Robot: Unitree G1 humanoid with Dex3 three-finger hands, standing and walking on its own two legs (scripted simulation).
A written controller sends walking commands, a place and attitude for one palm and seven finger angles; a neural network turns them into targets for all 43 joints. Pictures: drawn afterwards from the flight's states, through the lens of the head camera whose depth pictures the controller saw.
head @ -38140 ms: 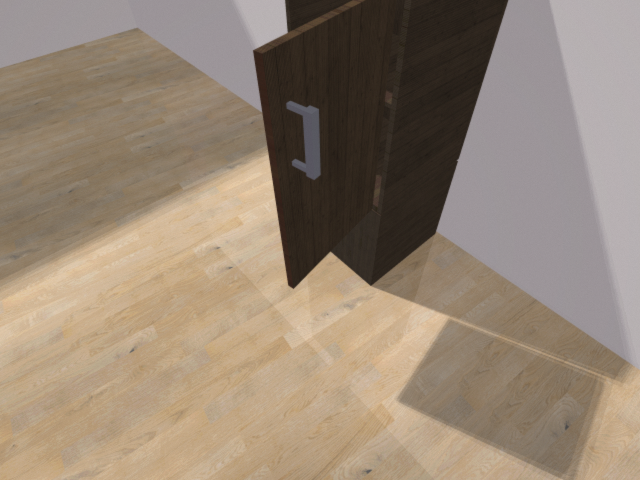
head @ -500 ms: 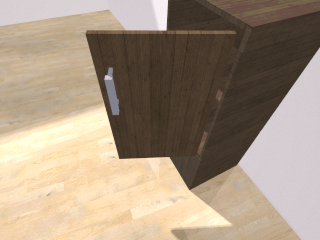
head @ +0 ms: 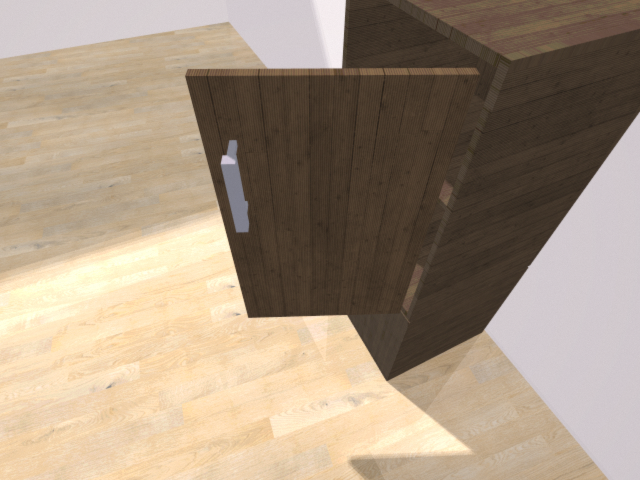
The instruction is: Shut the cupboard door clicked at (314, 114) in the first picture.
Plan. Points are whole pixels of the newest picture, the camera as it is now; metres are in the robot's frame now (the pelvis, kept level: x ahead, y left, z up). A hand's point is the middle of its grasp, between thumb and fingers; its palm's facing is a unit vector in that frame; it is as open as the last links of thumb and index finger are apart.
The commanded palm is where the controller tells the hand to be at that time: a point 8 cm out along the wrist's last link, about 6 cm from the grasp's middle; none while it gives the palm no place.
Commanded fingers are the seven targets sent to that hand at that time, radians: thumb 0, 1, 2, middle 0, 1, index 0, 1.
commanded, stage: look again from close up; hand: left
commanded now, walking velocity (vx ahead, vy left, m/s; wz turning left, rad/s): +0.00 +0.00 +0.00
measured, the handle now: (237, 188) +0.48 +0.16 +0.09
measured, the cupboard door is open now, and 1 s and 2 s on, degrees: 66 66 66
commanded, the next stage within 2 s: raise the hand and make a fist in 0.30 s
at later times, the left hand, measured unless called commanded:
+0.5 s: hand out of the picture +0.13 +0.18 -0.11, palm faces +0.19 -0.96 -0.22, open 7.4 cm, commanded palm +0.11 +0.21 -0.06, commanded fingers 0.00 0.90 0.90 -0.29 -0.40 -0.29 -0.40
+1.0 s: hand (204, 454) +0.15 +0.14 -0.01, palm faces +0.10 -0.99 -0.05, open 5.3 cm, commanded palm +0.13 +0.20 -0.01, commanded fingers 0.00 0.90 0.90 -0.75 -0.90 -0.75 -0.90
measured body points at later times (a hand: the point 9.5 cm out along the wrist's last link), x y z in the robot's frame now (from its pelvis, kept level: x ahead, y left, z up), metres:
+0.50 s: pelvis +0.01 -0.02 -0.01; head +0.03 -0.02 +0.44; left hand +0.12 +0.23 -0.09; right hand +0.07 -0.26 -0.14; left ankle +0.02 +0.08 -0.74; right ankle -0.02 -0.14 -0.73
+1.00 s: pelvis -0.03 -0.07 -0.09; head +0.01 -0.06 +0.36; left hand +0.14 +0.20 -0.01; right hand +0.19 -0.27 -0.15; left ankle +0.02 +0.07 -0.74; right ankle -0.02 -0.14 -0.74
